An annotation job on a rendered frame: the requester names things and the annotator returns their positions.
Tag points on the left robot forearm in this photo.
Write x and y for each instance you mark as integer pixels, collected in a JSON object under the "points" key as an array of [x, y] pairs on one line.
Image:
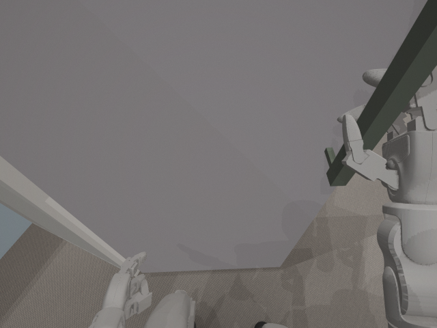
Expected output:
{"points": [[110, 317]]}

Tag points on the fridge door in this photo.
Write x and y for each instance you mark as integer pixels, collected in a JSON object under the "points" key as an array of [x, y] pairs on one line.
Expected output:
{"points": [[192, 130]]}

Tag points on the robot left thigh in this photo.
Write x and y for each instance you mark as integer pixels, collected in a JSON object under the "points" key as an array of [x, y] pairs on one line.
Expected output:
{"points": [[175, 310]]}

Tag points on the handle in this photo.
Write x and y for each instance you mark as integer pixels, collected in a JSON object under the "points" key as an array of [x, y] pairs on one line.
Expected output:
{"points": [[411, 66]]}

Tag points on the right robot forearm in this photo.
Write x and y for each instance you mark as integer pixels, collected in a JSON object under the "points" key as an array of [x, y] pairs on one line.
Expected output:
{"points": [[408, 239]]}

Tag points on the robot left hand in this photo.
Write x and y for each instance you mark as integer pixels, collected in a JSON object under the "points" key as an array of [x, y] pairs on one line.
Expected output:
{"points": [[121, 290]]}

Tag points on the robot right hand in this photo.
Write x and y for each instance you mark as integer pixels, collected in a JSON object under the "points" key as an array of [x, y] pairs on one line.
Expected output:
{"points": [[413, 149]]}

